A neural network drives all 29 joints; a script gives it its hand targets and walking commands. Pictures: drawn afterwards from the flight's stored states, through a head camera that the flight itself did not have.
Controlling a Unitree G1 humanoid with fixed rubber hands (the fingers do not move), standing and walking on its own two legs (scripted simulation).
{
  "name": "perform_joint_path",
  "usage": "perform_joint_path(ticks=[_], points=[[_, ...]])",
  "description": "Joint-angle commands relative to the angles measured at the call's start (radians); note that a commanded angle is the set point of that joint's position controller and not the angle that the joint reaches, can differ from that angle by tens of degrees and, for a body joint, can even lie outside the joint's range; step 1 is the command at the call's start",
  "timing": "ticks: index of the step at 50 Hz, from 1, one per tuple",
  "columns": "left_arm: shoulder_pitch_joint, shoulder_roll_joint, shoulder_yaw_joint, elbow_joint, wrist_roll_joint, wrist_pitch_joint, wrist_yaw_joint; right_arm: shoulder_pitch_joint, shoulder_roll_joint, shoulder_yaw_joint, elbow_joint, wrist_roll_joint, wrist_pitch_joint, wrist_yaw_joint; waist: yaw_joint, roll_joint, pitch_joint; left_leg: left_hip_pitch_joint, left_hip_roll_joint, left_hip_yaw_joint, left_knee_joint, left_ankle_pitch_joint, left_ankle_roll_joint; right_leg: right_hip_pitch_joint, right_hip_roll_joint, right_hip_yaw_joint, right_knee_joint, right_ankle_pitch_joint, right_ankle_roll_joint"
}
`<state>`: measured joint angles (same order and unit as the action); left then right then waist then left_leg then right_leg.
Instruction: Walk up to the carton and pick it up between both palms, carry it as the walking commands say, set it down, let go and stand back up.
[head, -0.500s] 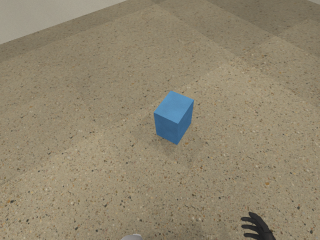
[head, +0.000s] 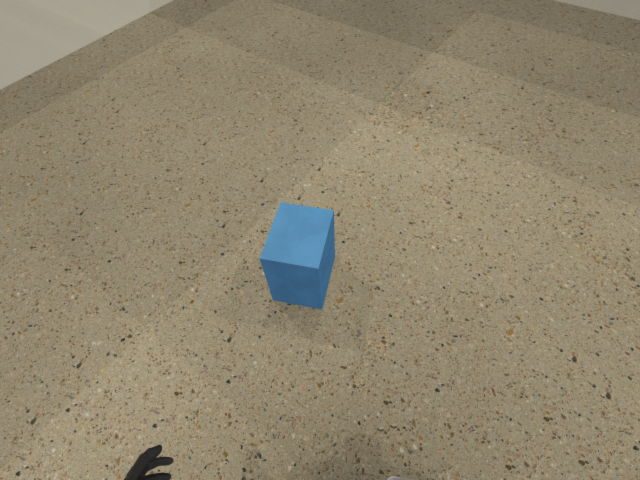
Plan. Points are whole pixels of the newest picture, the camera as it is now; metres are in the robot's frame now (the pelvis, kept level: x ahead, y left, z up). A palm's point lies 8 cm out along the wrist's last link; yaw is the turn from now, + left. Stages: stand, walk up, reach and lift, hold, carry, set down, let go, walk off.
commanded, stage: walk up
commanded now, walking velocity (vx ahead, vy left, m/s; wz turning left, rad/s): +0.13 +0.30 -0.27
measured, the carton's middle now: (301, 257) +0.81 +0.09 -0.62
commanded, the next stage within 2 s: none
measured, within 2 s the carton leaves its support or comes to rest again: neither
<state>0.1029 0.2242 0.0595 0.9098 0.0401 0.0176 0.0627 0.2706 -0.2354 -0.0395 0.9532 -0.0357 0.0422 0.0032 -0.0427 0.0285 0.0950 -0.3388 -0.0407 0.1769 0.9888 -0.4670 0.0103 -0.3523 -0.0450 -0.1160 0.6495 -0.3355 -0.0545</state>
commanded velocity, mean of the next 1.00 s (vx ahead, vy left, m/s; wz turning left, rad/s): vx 0.22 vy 0.07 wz -0.10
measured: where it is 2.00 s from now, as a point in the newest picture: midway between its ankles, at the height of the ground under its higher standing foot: (313, 442)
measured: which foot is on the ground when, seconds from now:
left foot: up 0.00-0.30, down 0.32-0.74, up 0.76-1.00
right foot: down 0.00-0.30, up 0.32-0.72, down 0.74-1.00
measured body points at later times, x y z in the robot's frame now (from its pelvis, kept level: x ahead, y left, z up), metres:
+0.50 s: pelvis +0.16 +0.15 +0.02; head +0.19 +0.18 +0.47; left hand +0.29 +0.40 -0.13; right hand +0.13 -0.10 -0.11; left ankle +0.14 +0.28 -0.73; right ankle +0.14 +0.02 -0.65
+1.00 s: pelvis +0.32 +0.13 +0.02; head +0.36 +0.12 +0.47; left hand +0.38 +0.37 -0.13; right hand +0.36 -0.12 -0.13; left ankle +0.35 +0.26 -0.68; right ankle +0.31 +0.04 -0.73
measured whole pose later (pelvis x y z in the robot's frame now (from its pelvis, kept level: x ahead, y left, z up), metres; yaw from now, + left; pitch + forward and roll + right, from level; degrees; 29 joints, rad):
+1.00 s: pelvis +0.32 +0.13 +0.02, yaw -5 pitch +0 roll +1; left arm 0.21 0.19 0.03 1.03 0.02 -0.01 0.03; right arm 0.17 -0.21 -0.04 0.97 0.00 0.02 -0.03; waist -0.02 0.01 0.09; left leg -0.42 0.06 0.05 0.81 -0.36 -0.03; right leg -0.19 -0.01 -0.13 0.38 -0.19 -0.05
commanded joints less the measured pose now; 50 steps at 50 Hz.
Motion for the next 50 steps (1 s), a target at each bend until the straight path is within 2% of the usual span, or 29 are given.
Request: perform_joint_path(ticks=[1, 2, 5, 9, 12, 13, 15, 16, 17, 18, 20, 21, 22, 23, 25, 33, 34, 36, 37, 38, 39, 40, 41, 42, 43, 44, 46, 48, 50], points=[[0.155, 0.202, 0.056, 0.039, 0.003, 0.006, 0.002, -0.077, -0.123, -0.034, -0.085, -0.010, -0.016, 0.006, 0.066, -0.148, -0.125, -0.316, 0.151, -0.215, 0.247, 0.088, -0.042, 0.294, -0.393, 0.503, -0.375, 0.137, -0.162], [0.116, 0.171, 0.047, 0.046, -0.001, -0.008, -0.004, -0.065, -0.094, -0.032, -0.069, -0.010, -0.012, 0.018, 0.042, -0.158, -0.086, -0.286, 0.166, -0.215, 0.187, 0.120, -0.049, 0.250, -0.331, 0.423, -0.399, 0.064, -0.123], [0.150, 0.173, 0.041, 0.066, -0.001, -0.034, -0.017, -0.057, -0.048, -0.026, -0.047, -0.006, 0.006, 0.045, 0.046, -0.174, -0.041, -0.220, 0.141, -0.134, 0.041, 0.180, -0.081, 0.195, -0.262, 0.252, -0.396, 0.269, -0.096], [0.183, 0.232, 0.061, 0.084, 0.010, -0.045, -0.038, -0.148, -0.027, -0.007, -0.075, 0.008, 0.004, 0.074, 0.067, -0.270, 0.004, -0.093, 0.135, -0.086, -0.253, 0.188, -0.090, 0.107, -0.219, 0.195, -0.490, -0.056, -0.056], [0.152, 0.248, 0.046, 0.056, 0.001, -0.049, -0.069, -0.132, -0.035, -0.003, -0.074, 0.026, -0.029, 0.074, 0.056, -0.321, -0.028, 0.072, 0.103, -0.003, -0.409, 0.200, -0.106, 0.074, -0.185, 0.161, -0.471, -0.145, -0.051], [0.127, 0.248, 0.039, 0.046, -0.003, -0.050, -0.074, -0.075, -0.044, -0.007, -0.055, 0.025, -0.041, 0.064, 0.028, -0.271, -0.045, 0.165, 0.086, 0.037, -0.476, 0.238, -0.107, 0.042, -0.163, 0.128, -0.406, -0.169, -0.044], [0.132, 0.180, 0.012, 0.034, 0.003, -0.051, -0.076, 0.147, -0.124, -0.033, 0.023, 0.016, -0.065, 0.034, -0.060, -0.012, -0.132, 0.435, 0.085, 0.044, -0.535, 0.153, -0.092, -0.080, -0.072, 0.075, -0.118, -0.198, -0.017], [0.110, 0.098, -0.007, 0.002, 0.007, -0.054, -0.075, 0.285, -0.214, -0.045, 0.044, -0.008, -0.080, 0.021, -0.110, 0.261, -0.147, 0.483, 0.341, -0.302, -0.701, -0.066, -0.047, -0.237, 0.006, 0.035, 0.257, -0.315, 0.024], [0.090, 0.051, -0.018, -0.066, 0.008, -0.054, -0.070, 0.320, -0.310, -0.053, 0.037, -0.012, -0.085, 0.006, -0.124, 0.369, -0.110, 0.436, 0.500, -0.626, -0.886, -0.317, 0.050, -0.409, 0.031, 0.071, 0.446, -0.337, 0.042], [0.049, 0.092, -0.008, -0.086, 0.007, -0.044, -0.075, 0.243, -0.286, -0.047, 0.012, -0.014, -0.075, 0.005, -0.095, 0.299, -0.053, 0.357, 0.511, -0.639, -0.886, -0.372, 0.126, -0.454, -0.042, 0.121, 0.527, -0.244, 0.036], [0.065, 0.088, 0.001, -0.052, -0.009, -0.057, -0.093, 0.068, -0.170, -0.034, -0.017, 0.000, -0.090, 0.000, 0.007, 0.151, -0.003, 0.249, 0.407, -0.431, -0.837, -0.052, 0.092, -0.344, -0.089, 0.158, 0.504, -0.069, 0.034], [0.116, 0.085, 0.002, -0.020, -0.017, -0.055, -0.099, 0.035, -0.135, -0.025, -0.023, 0.002, -0.104, -0.002, 0.032, 0.105, -0.021, 0.229, 0.383, -0.340, -0.804, 0.161, 0.080, -0.270, -0.086, 0.142, 0.487, -0.001, 0.049], [0.136, 0.091, 0.004, 0.000, -0.014, -0.042, -0.098, 0.060, -0.137, -0.025, -0.028, -0.001, -0.124, -0.004, 0.034, 0.068, -0.026, 0.249, 0.426, -0.331, -0.767, 0.442, 0.073, -0.254, -0.079, 0.145, 0.485, 0.034, 0.062], [0.146, 0.077, 0.005, 0.001, -0.017, -0.032, -0.100, 0.078, -0.133, -0.022, -0.021, -0.001, -0.134, -0.006, 0.047, 0.076, -0.045, 0.254, 0.415, -0.267, -0.735, 0.657, 0.072, -0.222, -0.070, 0.137, 0.467, 0.053, 0.074], [0.109, 0.054, 0.002, -0.018, -0.022, -0.021, -0.104, 0.102, -0.119, -0.018, -0.010, -0.002, -0.136, -0.010, 0.045, 0.134, -0.055, 0.266, 0.378, -0.169, -0.707, 0.818, 0.078, -0.189, -0.045, 0.098, 0.380, 0.074, 0.085], [-0.084, 0.024, -0.010, -0.068, -0.011, -0.024, -0.107, 0.199, -0.123, -0.022, 0.032, 0.005, -0.098, -0.026, -0.020, 0.196, -0.015, 0.302, 0.360, -0.145, -0.668, 0.791, 0.081, -0.059, 0.034, -0.011, -0.020, 0.106, 0.056], [-0.076, 0.029, -0.008, -0.064, -0.010, -0.029, -0.103, 0.195, -0.128, -0.022, 0.034, 0.007, -0.094, -0.028, -0.014, 0.185, -0.023, 0.307, 0.363, -0.154, -0.650, 0.803, 0.076, -0.024, 0.040, -0.013, -0.053, 0.093, 0.052], [0.048, 0.054, 0.002, -0.012, -0.004, -0.043, -0.090, 0.173, -0.129, -0.018, 0.034, 0.021, -0.087, -0.030, 0.050, 0.097, -0.093, 0.252, 0.317, -0.111, -0.479, 0.824, 0.047, 0.198, 0.060, -0.046, -0.196, 0.165, 0.038], [0.154, 0.102, 0.018, 0.024, 0.013, -0.053, -0.081, 0.166, -0.103, -0.011, 0.022, 0.027, -0.091, -0.027, 0.097, 0.035, -0.160, 0.142, 0.267, -0.083, -0.321, 0.703, 0.009, 0.371, -0.015, 0.029, -0.225, 0.235, 0.006], [0.247, 0.192, 0.040, 0.038, 0.013, -0.060, -0.073, 0.200, -0.033, 0.003, -0.010, 0.037, -0.097, -0.024, 0.123, -0.192, -0.247, -0.076, 0.152, -0.034, -0.053, 0.356, -0.039, 0.526, -0.259, 0.344, -0.262, 0.419, -0.101], [0.304, 0.222, 0.045, 0.062, -0.007, -0.056, -0.065, 0.178, -0.028, 0.002, -0.017, 0.026, -0.089, -0.029, 0.140, -0.289, -0.271, -0.213, 0.094, -0.083, 0.171, -0.157, -0.034, 0.542, -0.416, 0.553, -0.338, 0.533, -0.209], [0.278, 0.189, 0.042, 0.062, -0.015, -0.061, -0.063, 0.122, -0.060, -0.007, -0.016, 0.011, -0.083, -0.031, 0.117, -0.181, -0.225, -0.230, 0.151, -0.156, 0.223, -0.148, -0.024, 0.464, -0.390, 0.491, -0.344, 0.555, -0.208], [0.201, 0.133, 0.023, 0.044, -0.019, -0.068, -0.057, 0.101, -0.055, -0.004, -0.018, 0.013, -0.082, -0.028, 0.078, -0.140, -0.148, -0.216, 0.168, -0.168, 0.192, -0.072, -0.026, 0.378, -0.332, 0.389, -0.353, 0.652, -0.186], [0.104, 0.067, -0.002, 0.033, -0.029, -0.070, -0.044, 0.111, -0.017, 0.003, 0.006, 0.020, -0.070, -0.034, 0.022, -0.114, -0.089, -0.134, 0.168, -0.168, 0.134, -0.022, -0.046, 0.276, -0.272, 0.256, -0.323, 1.015, -0.149], [0.063, 0.044, -0.014, 0.034, -0.036, -0.071, -0.038, 0.150, 0.006, 0.004, 0.034, 0.034, -0.050, -0.035, -0.010, -0.132, -0.090, -0.067, 0.144, -0.164, 0.096, 0.000, -0.055, 0.233, -0.245, 0.171, -0.320, 1.188, -0.117], [0.058, 0.046, -0.019, 0.042, -0.033, -0.073, -0.037, 0.181, 0.009, 0.002, 0.060, 0.034, -0.033, -0.030, -0.028, -0.147, -0.111, -0.030, 0.117, -0.152, 0.073, 0.036, -0.058, 0.222, -0.224, 0.117, -0.318, 1.229, -0.098], [0.079, 0.051, -0.028, 0.063, -0.030, -0.066, -0.035, 0.127, 0.008, -0.003, 0.054, 0.035, -0.012, -0.025, -0.037, -0.168, -0.143, 0.000, 0.086, -0.136, -0.046, 0.085, -0.054, 0.216, -0.182, 0.060, -0.308, 1.171, -0.088], [0.095, 0.098, -0.009, 0.079, -0.025, -0.032, -0.031, 0.071, -0.044, -0.016, 0.030, 0.038, -0.009, -0.033, -0.014, -0.226, -0.147, 0.001, 0.084, -0.110, -0.186, 0.123, -0.047, 0.227, -0.136, 0.010, -0.298, 0.954, -0.092], [0.127, 0.113, -0.011, 0.094, -0.019, -0.010, -0.031, 0.025, -0.027, -0.015, 0.019, 0.041, -0.005, -0.044, 0.011, -0.220, -0.148, 0.023, 0.087, -0.083, -0.263, 0.147, -0.034, 0.201, -0.146, 0.040, -0.279, 0.788, -0.111]])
